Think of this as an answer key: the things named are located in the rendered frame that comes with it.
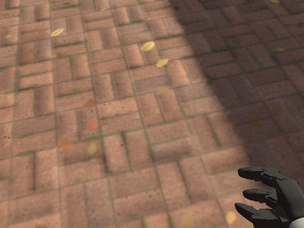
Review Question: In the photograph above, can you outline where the robot right forearm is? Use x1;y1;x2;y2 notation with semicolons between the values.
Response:
289;218;304;228

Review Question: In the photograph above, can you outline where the right robot hand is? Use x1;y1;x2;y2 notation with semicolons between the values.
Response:
235;164;304;228

